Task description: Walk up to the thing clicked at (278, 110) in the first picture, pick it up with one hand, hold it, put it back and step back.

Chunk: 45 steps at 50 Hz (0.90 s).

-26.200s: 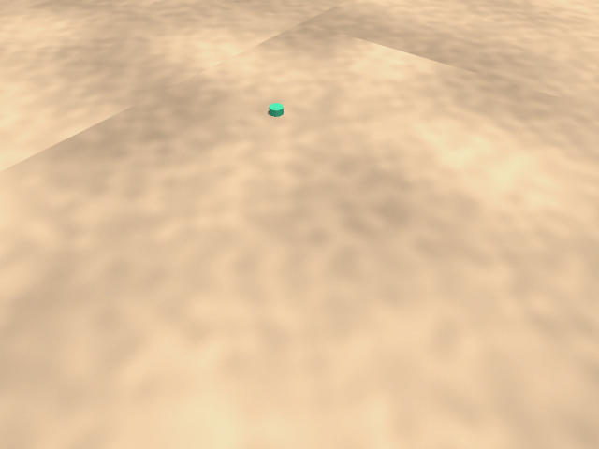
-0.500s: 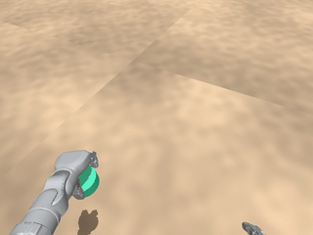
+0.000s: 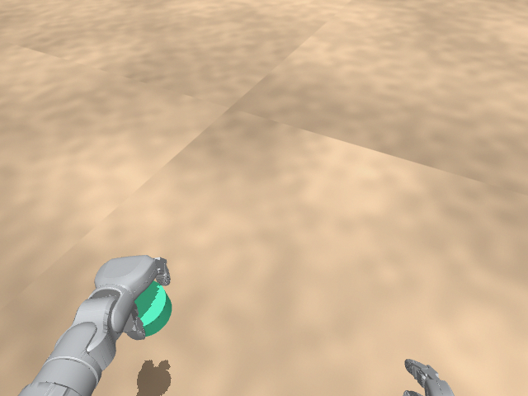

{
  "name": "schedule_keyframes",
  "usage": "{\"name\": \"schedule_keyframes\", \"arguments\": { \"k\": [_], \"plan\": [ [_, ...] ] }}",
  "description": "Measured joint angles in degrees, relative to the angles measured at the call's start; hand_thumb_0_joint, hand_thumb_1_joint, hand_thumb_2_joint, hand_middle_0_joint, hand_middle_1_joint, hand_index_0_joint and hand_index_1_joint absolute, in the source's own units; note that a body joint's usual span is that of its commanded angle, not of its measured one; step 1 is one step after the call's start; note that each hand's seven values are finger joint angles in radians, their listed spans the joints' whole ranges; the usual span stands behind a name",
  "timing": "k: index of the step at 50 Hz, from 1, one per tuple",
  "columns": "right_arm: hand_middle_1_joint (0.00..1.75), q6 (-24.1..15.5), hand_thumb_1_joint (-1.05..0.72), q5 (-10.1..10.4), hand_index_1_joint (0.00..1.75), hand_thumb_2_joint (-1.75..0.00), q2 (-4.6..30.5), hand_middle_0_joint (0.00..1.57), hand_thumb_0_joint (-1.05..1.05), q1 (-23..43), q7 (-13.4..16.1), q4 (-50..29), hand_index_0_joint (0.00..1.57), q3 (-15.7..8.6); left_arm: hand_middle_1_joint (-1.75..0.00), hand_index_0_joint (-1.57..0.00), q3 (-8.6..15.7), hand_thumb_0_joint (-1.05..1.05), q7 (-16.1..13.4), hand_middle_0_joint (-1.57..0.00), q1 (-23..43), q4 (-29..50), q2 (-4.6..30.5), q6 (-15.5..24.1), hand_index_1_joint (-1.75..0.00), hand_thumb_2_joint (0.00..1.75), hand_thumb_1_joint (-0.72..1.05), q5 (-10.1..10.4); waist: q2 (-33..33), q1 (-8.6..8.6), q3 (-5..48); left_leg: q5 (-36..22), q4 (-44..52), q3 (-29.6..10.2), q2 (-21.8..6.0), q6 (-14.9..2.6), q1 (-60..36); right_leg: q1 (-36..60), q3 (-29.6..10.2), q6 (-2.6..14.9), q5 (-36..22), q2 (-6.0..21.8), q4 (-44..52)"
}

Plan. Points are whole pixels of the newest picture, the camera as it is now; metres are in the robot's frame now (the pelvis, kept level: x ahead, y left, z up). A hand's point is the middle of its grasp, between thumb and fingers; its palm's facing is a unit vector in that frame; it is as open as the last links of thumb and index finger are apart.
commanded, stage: hold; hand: left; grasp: from above
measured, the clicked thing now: (144, 307) +0.31 +0.22 -0.08
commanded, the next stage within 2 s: crouch in 0.76 s
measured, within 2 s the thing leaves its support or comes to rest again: neither
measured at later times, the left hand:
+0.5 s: hand (132, 292) +0.31 +0.23 -0.02, palm faces -0.44 -0.06 -0.90, open 10.4 cm
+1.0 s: hand (135, 291) +0.31 +0.23 -0.03, palm faces -0.46 -0.06 -0.89, open 10.5 cm
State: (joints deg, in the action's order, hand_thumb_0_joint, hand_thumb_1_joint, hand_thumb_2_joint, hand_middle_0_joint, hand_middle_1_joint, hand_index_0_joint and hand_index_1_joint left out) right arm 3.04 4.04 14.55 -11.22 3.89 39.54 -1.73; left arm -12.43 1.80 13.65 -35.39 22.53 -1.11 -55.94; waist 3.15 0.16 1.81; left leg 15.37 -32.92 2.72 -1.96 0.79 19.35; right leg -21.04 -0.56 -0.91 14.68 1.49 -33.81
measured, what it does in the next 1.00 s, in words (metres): stands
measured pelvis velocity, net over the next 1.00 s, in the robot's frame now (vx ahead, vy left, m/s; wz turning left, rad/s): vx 0.02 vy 0.00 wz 0.00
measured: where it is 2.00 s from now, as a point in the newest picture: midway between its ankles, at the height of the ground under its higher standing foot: outside the picture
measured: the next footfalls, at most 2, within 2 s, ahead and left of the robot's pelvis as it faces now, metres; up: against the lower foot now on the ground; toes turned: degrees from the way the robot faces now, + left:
none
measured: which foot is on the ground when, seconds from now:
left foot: down 0.00-1.00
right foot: down 0.00-1.00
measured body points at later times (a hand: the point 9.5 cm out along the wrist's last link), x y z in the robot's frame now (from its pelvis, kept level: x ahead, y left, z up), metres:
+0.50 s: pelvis +0.01 +0.00 +0.01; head +0.02 -0.02 +0.45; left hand +0.33 +0.23 +0.03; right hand +0.15 -0.25 -0.11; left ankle +0.02 +0.13 -0.73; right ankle +0.03 -0.13 -0.73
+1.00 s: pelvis +0.02 +0.00 +0.01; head +0.03 -0.02 +0.46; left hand +0.33 +0.23 +0.02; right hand +0.16 -0.25 -0.11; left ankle +0.02 +0.13 -0.73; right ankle +0.03 -0.13 -0.73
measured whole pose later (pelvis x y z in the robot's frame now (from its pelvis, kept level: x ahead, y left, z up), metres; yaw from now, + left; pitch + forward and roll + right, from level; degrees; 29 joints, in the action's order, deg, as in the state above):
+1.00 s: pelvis +0.02 +0.00 +0.01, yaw +0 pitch +2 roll +0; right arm 4.1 4.4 14.2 -11.3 3.9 39.2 -2.0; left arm -11.4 2.2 14.8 -37.8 22.7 0.2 -56.4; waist 3.1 0.2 1.0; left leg 14.5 -28.2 2.9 -1.9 0.7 15.5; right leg -17.2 -0.7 -1.0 13.8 1.4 -29.1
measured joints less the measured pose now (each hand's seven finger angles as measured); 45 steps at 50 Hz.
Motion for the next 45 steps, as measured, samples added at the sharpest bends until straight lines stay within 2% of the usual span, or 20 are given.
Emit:
{"name": "schedule_keyframes", "arguments": {
  "k": [13, 26, 33, 45],
  "plan": [
    [0.30, -0.31, -0.91, 0.36, 0.30, -0.91, -0.25, 0.20, 0.01, 0.21, 0.29, -0.27, 0.20, 0.49, -0.75, -0.68, -0.20, -0.01, 2.21, -0.54, 0.29, 0.86, 0.53, 0.05, -0.65, 0.41, -0.05, 0.83, 0.20, 0.25, -0.56, -0.81, 2.30, 0.22, 0.14, -0.13, -2.06, 1.98, -0.17, -0.12, -0.83, 0.08, 2.23],
    [0.30, -0.10, -0.91, 0.33, 0.30, -0.91, -0.47, 0.20, 0.01, 0.00, 0.28, 0.04, 0.20, 0.34, -0.75, -0.67, 0.67, 0.00, 1.82, -0.53, 0.92, -0.23, 0.71, 0.60, -0.66, 0.42, -0.05, 0.23, 0.05, 0.40, -0.50, -0.80, 3.61, 0.38, 0.13, -0.17, -3.36, 3.27, -0.29, -0.18, -0.94, 0.03, 3.65],
    [0.30, 0.28, -0.91, 0.41, 0.30, -0.91, -0.28, 0.20, 0.01, -0.29, 0.27, -0.30, 0.20, 0.03, -0.75, -0.66, 0.25, 0.00, 2.04, -0.53, 0.29, 0.24, 0.68, 0.93, -0.66, 0.42, -0.05, 0.24, 0.09, 0.44, -0.67, -0.84, 4.25, 0.38, 0.14, -0.17, -3.83, 3.77, -0.27, -0.19, -1.01, 0.02, 4.34],
    [0.30, 0.87, -0.91, 0.39, 0.30, -0.91, -0.24, 0.20, 0.01, -0.19, 0.10, -0.19, 0.20, -0.29, -0.75, -0.66, 0.62, 0.00, 0.74, -0.52, 1.12, -0.90, 0.16, 0.73, -0.66, 0.41, -0.04, -0.29, 0.07, 0.38, -0.65, -0.88, 4.89, 0.35, 0.06, -0.07, -4.31, 4.22, -0.23, -0.11, -1.02, -0.08, 4.94]
  ]
}}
